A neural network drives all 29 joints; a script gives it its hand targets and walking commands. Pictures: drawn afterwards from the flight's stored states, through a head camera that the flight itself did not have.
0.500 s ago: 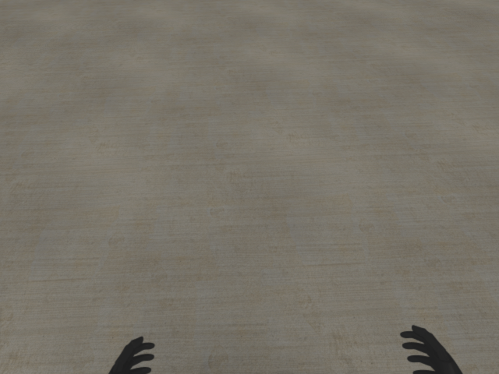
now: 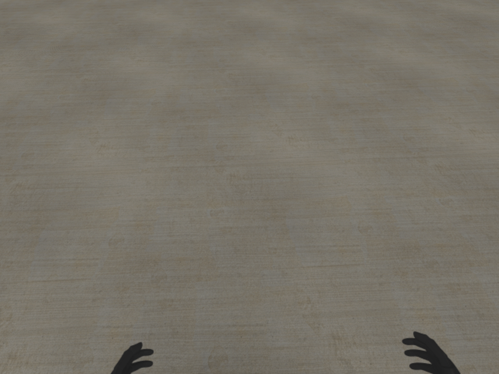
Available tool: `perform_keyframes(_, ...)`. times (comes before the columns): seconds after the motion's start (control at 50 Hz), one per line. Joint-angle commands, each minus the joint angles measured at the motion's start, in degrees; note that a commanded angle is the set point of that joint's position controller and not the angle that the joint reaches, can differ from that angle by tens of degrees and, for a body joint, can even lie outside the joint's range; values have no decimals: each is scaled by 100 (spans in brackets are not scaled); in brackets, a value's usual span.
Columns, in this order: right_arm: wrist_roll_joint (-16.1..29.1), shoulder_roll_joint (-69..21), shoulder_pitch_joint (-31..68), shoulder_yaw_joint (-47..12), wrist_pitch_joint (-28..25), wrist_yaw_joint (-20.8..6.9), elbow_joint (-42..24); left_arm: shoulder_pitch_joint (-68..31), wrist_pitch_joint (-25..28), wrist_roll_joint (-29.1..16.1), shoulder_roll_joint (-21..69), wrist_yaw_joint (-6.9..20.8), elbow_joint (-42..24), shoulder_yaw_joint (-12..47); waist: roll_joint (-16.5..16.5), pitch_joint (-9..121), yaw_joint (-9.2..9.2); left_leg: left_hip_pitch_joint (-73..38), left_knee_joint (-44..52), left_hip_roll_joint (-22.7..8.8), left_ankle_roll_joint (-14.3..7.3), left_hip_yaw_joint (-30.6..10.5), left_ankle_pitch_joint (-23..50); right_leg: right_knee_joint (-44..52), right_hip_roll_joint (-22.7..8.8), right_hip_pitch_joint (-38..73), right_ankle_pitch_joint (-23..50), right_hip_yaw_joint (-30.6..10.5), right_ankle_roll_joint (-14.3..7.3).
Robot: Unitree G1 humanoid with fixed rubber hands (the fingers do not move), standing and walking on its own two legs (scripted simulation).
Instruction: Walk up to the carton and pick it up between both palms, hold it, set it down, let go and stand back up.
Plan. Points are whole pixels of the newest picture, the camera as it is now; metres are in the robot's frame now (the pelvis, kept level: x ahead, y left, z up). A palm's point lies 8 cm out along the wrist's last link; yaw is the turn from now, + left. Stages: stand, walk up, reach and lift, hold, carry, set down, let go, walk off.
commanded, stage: stand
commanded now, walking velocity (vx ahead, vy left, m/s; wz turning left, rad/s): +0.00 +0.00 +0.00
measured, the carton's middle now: out of the picture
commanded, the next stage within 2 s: none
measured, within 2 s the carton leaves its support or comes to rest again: neither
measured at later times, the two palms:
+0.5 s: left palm out of the picture +0.11 +0.25 -0.10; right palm out of the picture +0.12 -0.28 -0.08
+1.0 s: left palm out of the picture +0.10 +0.25 -0.10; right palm out of the picture +0.10 -0.28 -0.08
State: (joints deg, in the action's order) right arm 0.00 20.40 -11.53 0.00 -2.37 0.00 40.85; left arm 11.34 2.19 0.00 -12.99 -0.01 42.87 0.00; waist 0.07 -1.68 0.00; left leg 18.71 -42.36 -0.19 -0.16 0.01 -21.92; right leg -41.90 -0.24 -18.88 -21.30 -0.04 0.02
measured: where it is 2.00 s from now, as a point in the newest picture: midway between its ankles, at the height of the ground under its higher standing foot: outside the picture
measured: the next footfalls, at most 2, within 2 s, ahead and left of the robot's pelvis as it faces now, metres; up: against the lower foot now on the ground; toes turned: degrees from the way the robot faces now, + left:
none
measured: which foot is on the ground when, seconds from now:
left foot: down 0.00-1.00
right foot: down 0.00-1.00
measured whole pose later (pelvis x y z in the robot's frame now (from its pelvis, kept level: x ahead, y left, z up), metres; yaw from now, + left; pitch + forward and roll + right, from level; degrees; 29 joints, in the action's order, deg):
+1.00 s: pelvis -0.01 +0.01 +0.01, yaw +0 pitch -1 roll -1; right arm 0.0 20.4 -11.5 0.0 -2.7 0.0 44.9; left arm 10.3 2.2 0.0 -13.1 0.0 47.5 0.0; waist 0.1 -1.7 0.0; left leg 18.7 -38.1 -0.3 -0.7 0.0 -18.3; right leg -35.8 -0.1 -18.0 -16.7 0.0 0.7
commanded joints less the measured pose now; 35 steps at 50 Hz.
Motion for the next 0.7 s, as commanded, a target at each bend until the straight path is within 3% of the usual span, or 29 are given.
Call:
perform_keyframes(0.0, -75, 1092, 324, 431, -132, 59, -54, -469, 114, 92, -1741, -77, -198, -465, 352, 25, -7, -206, 1074, -534, -457, -624, 1204, 1147, -470, 74, 1161, -813, -467)
perform_keyframes(0.68, -80, 1103, 376, 389, -142, 36, 270, -521, 98, 77, -1712, -42, 147, -416, 265, 77, -23, -280, 1486, -601, -414, -711, 1097, 1417, -468, 274, 1057, -716, -368)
